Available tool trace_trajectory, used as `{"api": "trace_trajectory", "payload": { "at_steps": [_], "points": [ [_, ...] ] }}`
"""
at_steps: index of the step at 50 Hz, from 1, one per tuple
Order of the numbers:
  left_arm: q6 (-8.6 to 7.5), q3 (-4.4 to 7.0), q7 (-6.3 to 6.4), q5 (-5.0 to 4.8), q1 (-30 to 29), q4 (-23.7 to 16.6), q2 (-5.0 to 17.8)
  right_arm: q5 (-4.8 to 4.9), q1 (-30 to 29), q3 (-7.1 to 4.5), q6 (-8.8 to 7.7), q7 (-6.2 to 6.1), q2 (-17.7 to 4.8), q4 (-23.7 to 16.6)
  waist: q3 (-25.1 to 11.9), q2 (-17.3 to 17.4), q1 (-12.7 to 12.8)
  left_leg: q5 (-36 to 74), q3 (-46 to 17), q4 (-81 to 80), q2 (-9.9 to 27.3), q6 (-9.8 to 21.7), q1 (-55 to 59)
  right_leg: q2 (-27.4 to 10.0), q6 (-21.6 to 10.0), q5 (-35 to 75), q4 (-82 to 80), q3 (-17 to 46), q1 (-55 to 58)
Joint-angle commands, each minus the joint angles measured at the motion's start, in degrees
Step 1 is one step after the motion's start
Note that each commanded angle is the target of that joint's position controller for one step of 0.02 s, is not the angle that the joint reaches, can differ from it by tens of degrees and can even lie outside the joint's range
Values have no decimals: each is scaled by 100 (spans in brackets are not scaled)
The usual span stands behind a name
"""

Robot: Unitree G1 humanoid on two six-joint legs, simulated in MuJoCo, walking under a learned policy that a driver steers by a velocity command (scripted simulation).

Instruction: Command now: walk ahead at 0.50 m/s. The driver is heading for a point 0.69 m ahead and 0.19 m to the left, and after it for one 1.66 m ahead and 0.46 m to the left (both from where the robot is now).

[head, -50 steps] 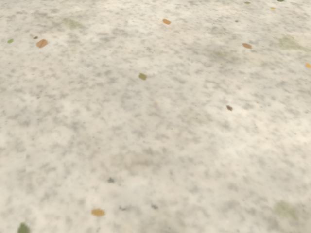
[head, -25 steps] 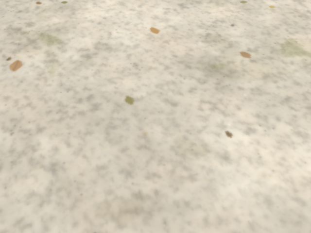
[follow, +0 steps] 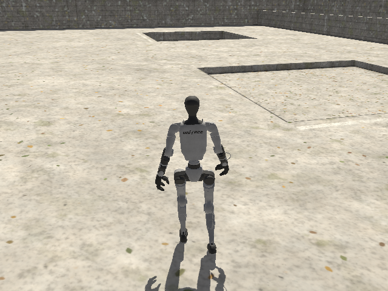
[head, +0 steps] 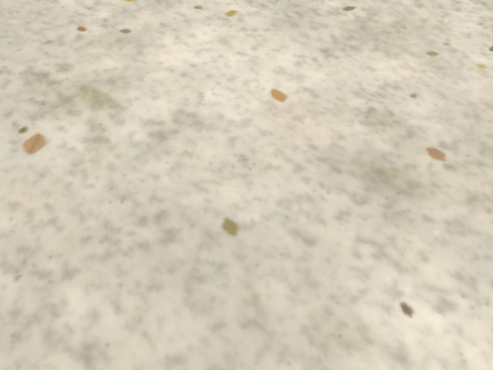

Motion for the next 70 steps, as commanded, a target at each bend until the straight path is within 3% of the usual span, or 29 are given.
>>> {"api": "trace_trajectory", "payload": {
  "at_steps": [1, 3, 6, 14, 20, 22, 24, 25, 26, 27, 28, 30, 33, 35, 40, 44, 48, 50, 51, 52, 53, 54, 55, 56, 57, 58, 61, 66, 70],
  "points": [
    [-274, 113, 3, -108, -351, -543, 725, -31, 1025, -208, -18, -28, -836, -9, -783, 438, -551, -741, -2770, -1768, 1729, 949, 3078, -517, -173, 652, 1611, 240, -3051],
    [-186, 154, 30, 8, -369, -536, 605, -134, 686, -134, -47, -19, -579, -36, -463, 522, -249, 146, -2019, -2066, 1405, 879, 2123, -823, -124, 1239, 1091, 251, -2490],
    [-35, 131, 46, 41, -366, -542, 371, -78, 817, -158, -105, -41, -662, 85, -314, 465, -128, 815, -1484, -2405, 1297, 982, 1795, -906, 14, 1549, 573, 165, -2410],
    [-84, 38, -52, 59, -1824, -977, 148, -2, 1496, -178, -8, -212, -844, 410, 116, 360, -538, 1155, -582, -2646, 1004, 753, 2068, -635, 174, 3534, -1907, -181, -2591],
    [-179, 8, -260, 5, -2483, -1295, 242, 43, 1896, -230, 171, -258, -940, 682, 291, 414, -609, 1759, -656, -2118, 1483, 707, 3192, -435, -89, 2924, -2658, -205, -2741],
    [-196, 89, -282, 12, -2065, -1212, 448, 47, 1732, -266, 216, -281, -1036, 654, -3, 576, -310, 3030, -608, -1609, 1498, 590, 3351, -209, -262, 2506, -2735, -367, -2010],
    [-206, 332, -201, 72, -451, -759, 901, 27, 1593, -192, 261, -284, -883, 578, -1021, 487, 489, 3681, -378, 273, 1029, 327, 2497, -182, -602, 2759, -2736, -340, 529],
    [-199, 464, -141, 204, 420, -616, 1435, -48, 2011, -36, 194, -246, -408, 418, -1995, -428, 513, 1578, -118, 2429, 373, -8, 390, -1662, -1264, 2524, -2593, 1595, 2964],
    [-166, 407, -156, 137, 607, -542, 1297, -2, 2351, 80, 76, -215, -58, 515, -2677, -1369, 421, -2495, -682, 3732, -325, -136, -926, -2470, -1714, 1602, -3412, 3649, 3816],
    [-166, 278, -128, 87, 379, -567, 855, 184, 1767, -115, 1, -198, -753, 444, -1936, -873, 550, -2409, -1105, 4242, 5, -53, -1476, -2255, -1395, 1043, -3670, 3206, 3236],
    [-176, 224, -99, 77, -112, -635, 700, 264, 1331, -164, -32, -210, -887, 291, -1121, -690, 417, -1844, -922, 4151, 294, -1, -1660, -2100, -1148, 1232, -3870, 2355, 2324],
    [-232, 128, -115, 152, -766, -675, 351, 168, 1193, -220, 50, -274, -732, 312, -404, -438, 31, -1010, -850, 3593, 701, -34, -1126, -1674, -901, 1797, -4361, 1242, 883],
    [-310, 135, -128, 213, -966, -567, 290, 171, 1471, -210, 288, -275, -333, 370, -183, -513, -270, -586, -857, 3349, 857, -99, -692, -1479, -877, 2317, -4800, 364, 132],
    [-335, 178, -80, 239, -910, -486, 420, 137, 1239, -236, 364, -291, -336, 239, -23, -392, -294, -123, -921, 3054, 874, -167, -1035, -1463, -898, 2682, -4915, -45, 108],
    [-278, 217, 69, 226, -721, -391, 602, 65, 476, -203, 284, -143, -246, -53, 153, -221, -104, 1253, -609, 1438, 759, -222, -1195, -1291, -744, 3198, -4986, -924, 430],
    [-146, 277, 125, 134, -256, -244, 768, 52, -307, -113, 274, 4, -137, -431, 395, -61, 204, 1212, -233, 659, 671, -111, -1468, -1537, -727, 3543, -4813, -1220, 1219],
    [48, 353, 156, 35, -257, -253, 971, 72, -378, -175, 301, 141, -313, -739, 208, -285, 0, 242, 229, 399, 291, 186, -1102, -1732, -565, 5720, -3941, -1482, 1931],
    [155, 394, 198, 9, -460, -344, 1118, 86, 453, -358, 329, 142, -654, -639, -291, -468, -537, -235, 515, 370, -175, 434, 37, -1631, -404, 7391, -2550, -1581, 1873],
    [181, 372, 212, -20, -607, -409, 1096, 69, 1359, -540, 319, 74, -986, -430, -739, -321, -1030, 397, 443, -189, -394, 632, 1357, -1366, -163, 7074, -1241, -1674, 1342],
    [106, 266, 200, 145, -453, -563, 780, 28, 1842, -690, 360, -76, -1539, -334, -1262, 630, -1034, 1830, -982, -219, 512, 970, 3005, -947, 193, 4176, 616, -1642, -169],
    [-77, 62, 114, 241, 57, -836, 155, -80, 1335, -698, 327, -94, -1951, -625, -2076, 1750, -318, 2836, -4315, -789, 2084, 2387, 4660, 458, 604, -796, 2799, -785, -2366],
    [-264, 152, 24, 44, -414, -834, 692, -75, 1521, -567, 307, -45, -1515, -712, -2606, 721, -776, 3250, -4188, -1023, 2078, 2310, 4725, 161, 471, -803, 3044, 371, -2645],
    [-317, 159, 9, -108, -816, -996, 719, -49, 1230, -489, 258, -43, -1218, -740, -1899, 498, -708, 3519, -3197, -924, 1858, 2030, 4139, -110, 338, -422, 2777, 342, -2887],
    [-307, 164, 64, -29, -887, -940, 651, 50, 922, -453, 225, -39, -1029, -744, -1156, -44, -475, 3433, -2500, -997, 1484, 1688, 3221, -358, 329, -26, 2179, 250, -2870],
    [-239, 219, 128, 109, -928, -911, 743, 83, 661, -404, 233, -84, -834, -801, -883, -65, -321, 3247, -2165, -1120, 1301, 1497, 2556, -524, 345, 242, 1727, 212, -2640],
    [-142, 253, 143, 132, -873, -917, 790, 12, 499, -369, 262, -118, -789, -888, -735, -4, -157, 3337, -1989, -1280, 1160, 1449, 1941, -557, 365, 375, 1557, 210, -2242],
    [45, 213, 186, 184, -731, -1009, 545, -61, 493, -439, 280, -181, -1036, -936, -779, 192, 21, 4005, -1688, -1331, 964, 1420, 1368, -410, 546, 739, 697, 111, -1951],
    [137, 152, 181, 172, -1289, -1220, 487, 59, 538, -464, 516, -359, -1119, -1003, -1034, 533, -161, 3169, -1651, -1094, 665, 1019, 1356, -133, 716, 1870, -756, 156, -1815],
    [143, 133, 97, 135, -1615, -1303, 530, -20, 614, -378, 619, -400, -965, -974, -915, 726, -356, 2359, -1892, -890, 734, 884, 1477, -89, 685, 2033, -1503, 171, -1629]
  ]
}}
Keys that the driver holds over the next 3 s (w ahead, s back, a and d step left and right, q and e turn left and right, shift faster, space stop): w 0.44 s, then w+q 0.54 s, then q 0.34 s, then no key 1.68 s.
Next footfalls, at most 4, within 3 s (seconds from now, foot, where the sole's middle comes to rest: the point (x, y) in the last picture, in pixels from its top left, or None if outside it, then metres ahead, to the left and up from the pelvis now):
0.48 right None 0.45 -0.14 -0.76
1.04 left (212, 276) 0.72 0.13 -0.76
1.50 right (260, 221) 0.92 0.00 -0.76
1.80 left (192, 274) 0.72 0.19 -0.76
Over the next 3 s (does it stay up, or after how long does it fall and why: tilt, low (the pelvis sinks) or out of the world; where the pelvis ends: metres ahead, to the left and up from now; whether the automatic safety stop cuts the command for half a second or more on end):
stays up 0.78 0.09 0.01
